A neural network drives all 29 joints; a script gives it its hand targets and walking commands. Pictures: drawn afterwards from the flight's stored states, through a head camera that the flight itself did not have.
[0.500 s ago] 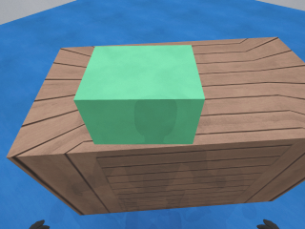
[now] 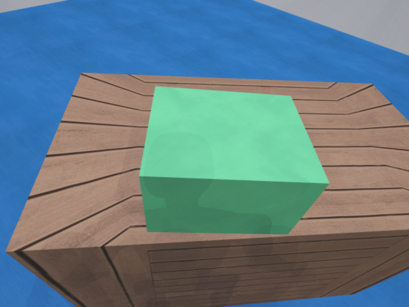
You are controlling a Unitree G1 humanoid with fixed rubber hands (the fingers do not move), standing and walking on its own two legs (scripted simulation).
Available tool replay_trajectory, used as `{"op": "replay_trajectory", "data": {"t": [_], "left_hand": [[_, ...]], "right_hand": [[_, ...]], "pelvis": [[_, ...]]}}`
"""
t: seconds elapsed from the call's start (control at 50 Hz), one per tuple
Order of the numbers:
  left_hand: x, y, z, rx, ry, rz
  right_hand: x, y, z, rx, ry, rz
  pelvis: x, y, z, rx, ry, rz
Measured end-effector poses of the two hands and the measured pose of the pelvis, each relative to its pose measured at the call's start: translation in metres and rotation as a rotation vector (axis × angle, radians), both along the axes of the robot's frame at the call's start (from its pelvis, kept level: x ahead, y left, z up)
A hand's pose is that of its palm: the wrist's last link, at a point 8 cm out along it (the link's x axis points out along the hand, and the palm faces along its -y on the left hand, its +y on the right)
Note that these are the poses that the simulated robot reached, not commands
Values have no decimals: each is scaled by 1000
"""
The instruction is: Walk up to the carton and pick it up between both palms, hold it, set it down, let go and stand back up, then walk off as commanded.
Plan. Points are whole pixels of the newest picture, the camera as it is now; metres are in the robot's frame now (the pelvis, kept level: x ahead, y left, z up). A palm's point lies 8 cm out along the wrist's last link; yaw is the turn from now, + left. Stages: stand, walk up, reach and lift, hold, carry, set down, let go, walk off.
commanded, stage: walk up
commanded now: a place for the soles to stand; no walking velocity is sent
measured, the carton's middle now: (222, 161) +0.43 -0.04 +0.05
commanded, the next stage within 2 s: stand in 1.92 s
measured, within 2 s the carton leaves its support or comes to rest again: neither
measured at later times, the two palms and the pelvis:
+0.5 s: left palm out of the picture +0.16 +0.26 -0.09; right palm out of the picture +0.07 -0.38 -0.10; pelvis +0.01 -0.05 -0.01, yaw -1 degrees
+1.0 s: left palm (58, 306) +0.17 +0.27 -0.09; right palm out of the picture +0.08 -0.37 -0.10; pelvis +0.02 -0.04 -0.01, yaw -1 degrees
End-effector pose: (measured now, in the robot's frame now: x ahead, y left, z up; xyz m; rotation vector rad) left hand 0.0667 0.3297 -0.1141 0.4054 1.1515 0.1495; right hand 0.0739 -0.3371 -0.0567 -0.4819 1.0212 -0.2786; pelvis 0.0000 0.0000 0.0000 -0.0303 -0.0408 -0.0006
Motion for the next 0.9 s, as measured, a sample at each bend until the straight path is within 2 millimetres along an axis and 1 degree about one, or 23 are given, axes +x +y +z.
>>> {"op": "replay_trajectory", "data": {"t": [0.1, 0.2, 0.28, 0.38, 0.5, 0.64, 0.76, 0.9], "left_hand": [[19, -15, 0, 0, 0, -11], [43, -37, 2, 21, -46, -29], [58, -53, 15, 26, -96, -33], [77, -63, 24, 24, -143, -51], [89, -68, 26, 15, -156, -63], [99, -66, 23, 0, -153, -65], [102, -63, 21, -5, -144, -64], [102, -63, 21, -5, -143, -64]], "right_hand": [[1, -10, -9, 13, 18, -21], [0, -27, -31, 49, 16, -41], [-2, -32, -42, 84, 17, -43], [-4, -38, -45, 96, 16, -44], [-2, -40, -46, 99, 21, -46], [3, -36, -44, 89, 32, -48], [6, -34, -42, 83, 39, -49], [6, -34, -42, 81, 39, -50]], "pelvis": [[7, -9, -2, 17, 23, -13], [8, -28, -12, 47, 17, -23], [6, -37, -12, 50, 7, -20], [3, -44, -11, 58, 4, -21], [7, -47, -10, 61, 9, -23], [13, -42, -10, 53, 20, -24], [17, -39, -9, 49, 27, -24], [17, -39, -9, 49, 27, -24]]}}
